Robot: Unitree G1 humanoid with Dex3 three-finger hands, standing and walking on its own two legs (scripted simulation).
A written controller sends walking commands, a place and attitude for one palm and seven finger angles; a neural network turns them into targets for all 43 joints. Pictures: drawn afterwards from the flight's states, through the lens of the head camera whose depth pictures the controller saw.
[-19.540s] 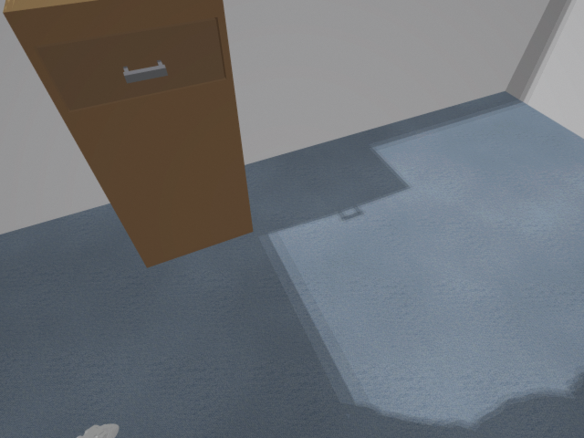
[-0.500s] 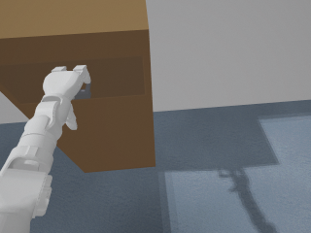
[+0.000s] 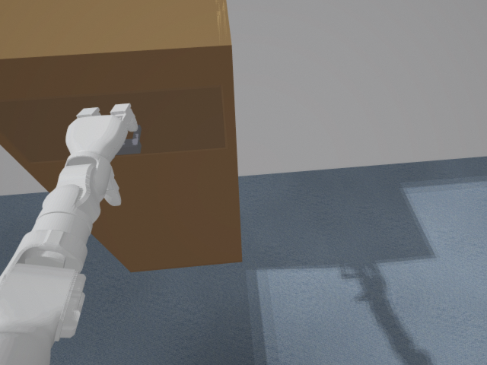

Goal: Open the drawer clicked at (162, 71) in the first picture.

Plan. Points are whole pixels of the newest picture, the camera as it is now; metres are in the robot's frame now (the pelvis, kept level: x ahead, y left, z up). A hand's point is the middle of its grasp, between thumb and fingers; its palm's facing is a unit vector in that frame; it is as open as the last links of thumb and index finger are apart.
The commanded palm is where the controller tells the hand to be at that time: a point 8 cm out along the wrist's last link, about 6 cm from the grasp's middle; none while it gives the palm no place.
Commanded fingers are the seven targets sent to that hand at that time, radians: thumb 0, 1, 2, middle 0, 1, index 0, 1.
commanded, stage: lower the fingers behind the handle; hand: left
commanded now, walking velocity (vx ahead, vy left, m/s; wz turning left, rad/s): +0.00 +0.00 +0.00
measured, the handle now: (113, 139) +0.51 +0.25 +0.06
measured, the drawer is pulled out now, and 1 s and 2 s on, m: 0.00 0.00 0.00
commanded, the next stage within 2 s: lift the fingers back up to retry in 0.60 s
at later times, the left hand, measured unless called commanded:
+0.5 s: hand (112, 155) +0.46 +0.23 +0.06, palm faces +0.00 -0.02 -1.00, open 13.9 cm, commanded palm +0.44 +0.25 +0.09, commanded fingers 0.00 -0.50 0.30 -0.30 -1.20 -0.30 -1.20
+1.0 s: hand (111, 153) +0.46 +0.24 +0.07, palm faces -0.03 -0.01 -1.00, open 13.8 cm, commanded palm +0.44 +0.24 +0.13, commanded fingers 0.00 -0.50 0.30 -0.30 -1.20 -0.30 -1.20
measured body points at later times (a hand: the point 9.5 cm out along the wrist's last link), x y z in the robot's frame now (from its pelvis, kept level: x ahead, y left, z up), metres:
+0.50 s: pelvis -0.01 +0.00 -0.01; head +0.06 +0.00 +0.44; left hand +0.46 +0.23 +0.12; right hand +0.02 -0.27 -0.14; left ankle -0.03 +0.11 -0.72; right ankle +0.00 -0.11 -0.72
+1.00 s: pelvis -0.01 +0.01 +0.00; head +0.06 +0.00 +0.44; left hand +0.46 +0.23 +0.12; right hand +0.03 -0.26 -0.13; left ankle -0.03 +0.11 -0.72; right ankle +0.00 -0.11 -0.72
